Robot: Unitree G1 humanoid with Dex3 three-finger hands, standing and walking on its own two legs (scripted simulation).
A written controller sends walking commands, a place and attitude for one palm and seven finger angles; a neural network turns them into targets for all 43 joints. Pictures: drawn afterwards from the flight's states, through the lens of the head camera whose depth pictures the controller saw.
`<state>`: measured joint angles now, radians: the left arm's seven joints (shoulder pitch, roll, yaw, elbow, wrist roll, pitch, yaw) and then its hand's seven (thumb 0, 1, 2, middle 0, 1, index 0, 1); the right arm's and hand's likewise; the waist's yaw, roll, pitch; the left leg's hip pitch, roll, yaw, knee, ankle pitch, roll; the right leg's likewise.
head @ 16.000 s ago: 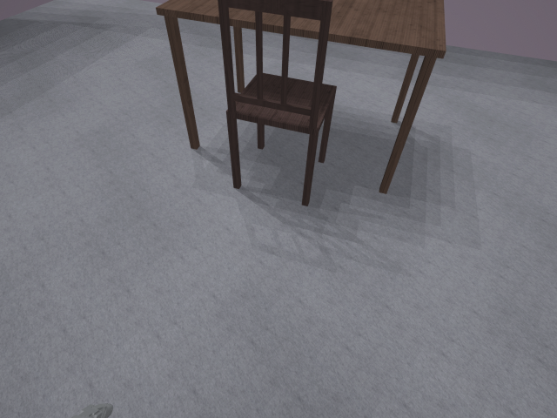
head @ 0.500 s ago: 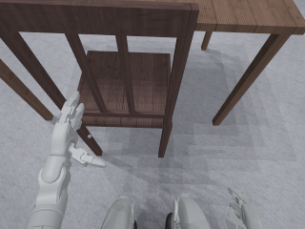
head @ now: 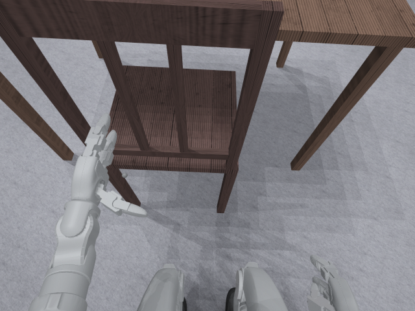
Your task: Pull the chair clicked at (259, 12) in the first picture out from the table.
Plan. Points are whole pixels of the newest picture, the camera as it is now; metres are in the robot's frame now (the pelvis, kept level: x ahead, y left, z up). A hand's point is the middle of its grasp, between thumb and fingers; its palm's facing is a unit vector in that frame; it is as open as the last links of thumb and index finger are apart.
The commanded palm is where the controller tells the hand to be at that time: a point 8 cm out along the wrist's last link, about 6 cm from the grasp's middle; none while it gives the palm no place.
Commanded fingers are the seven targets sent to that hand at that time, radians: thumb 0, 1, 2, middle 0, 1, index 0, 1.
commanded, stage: push the fingers through the gap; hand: left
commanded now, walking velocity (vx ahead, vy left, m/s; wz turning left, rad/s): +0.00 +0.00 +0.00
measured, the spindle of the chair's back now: (130, 107) +0.49 +0.17 +0.05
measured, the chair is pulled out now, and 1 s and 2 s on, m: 0.00 0.00 0.00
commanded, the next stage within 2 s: hook a spindle and tug to test in 1.42 s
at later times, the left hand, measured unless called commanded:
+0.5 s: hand (136, 149) +0.41 +0.15 +0.02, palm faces -0.02 -1.00 -0.06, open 16.9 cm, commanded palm +0.39 +0.20 +0.02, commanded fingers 0.00 -0.50 0.30 -0.06 -0.08 -0.06 -0.08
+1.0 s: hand (139, 130) +0.46 +0.16 +0.02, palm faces -0.03 -1.00 -0.04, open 16.9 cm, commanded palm +0.44 +0.20 +0.02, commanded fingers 0.00 -0.50 0.30 -0.06 -0.08 -0.06 -0.08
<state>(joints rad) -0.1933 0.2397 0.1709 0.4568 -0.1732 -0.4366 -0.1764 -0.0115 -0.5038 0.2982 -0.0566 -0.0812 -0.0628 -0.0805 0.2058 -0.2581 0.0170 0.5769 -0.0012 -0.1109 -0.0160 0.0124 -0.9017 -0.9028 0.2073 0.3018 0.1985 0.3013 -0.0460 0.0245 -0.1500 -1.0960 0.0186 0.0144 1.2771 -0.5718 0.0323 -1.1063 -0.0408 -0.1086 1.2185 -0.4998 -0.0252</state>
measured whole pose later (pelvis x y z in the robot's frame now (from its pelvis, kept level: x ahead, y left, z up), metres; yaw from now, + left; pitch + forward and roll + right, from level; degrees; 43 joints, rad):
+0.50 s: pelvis +0.00 +0.00 +0.00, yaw -1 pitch +24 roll -2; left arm -0.40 0.26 0.22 0.66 -0.13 -0.44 -0.15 -0.01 -0.50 0.30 -0.06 -0.08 -0.06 -0.08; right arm 0.24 -0.26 0.02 0.61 -0.01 -0.07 0.00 0.01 -0.90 -0.90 0.21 0.30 0.20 0.30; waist -0.08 0.03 -0.15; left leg -1.12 0.03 0.02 1.27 -0.57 0.03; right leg -1.14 -0.03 -0.10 1.22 -0.49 -0.03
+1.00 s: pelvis +0.00 +0.00 -0.01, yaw -1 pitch +26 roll -2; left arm -0.62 0.32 0.31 0.88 -0.12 -0.48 -0.18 -0.01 -0.50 0.30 -0.06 -0.08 -0.06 -0.08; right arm 0.27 -0.27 0.02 0.63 -0.02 -0.05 0.01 0.01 -0.90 -0.90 0.21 0.30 0.20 0.30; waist -0.12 0.03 -0.15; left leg -1.18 0.03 0.03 1.29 -0.57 0.03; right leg -1.20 -0.02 -0.09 1.23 -0.48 -0.03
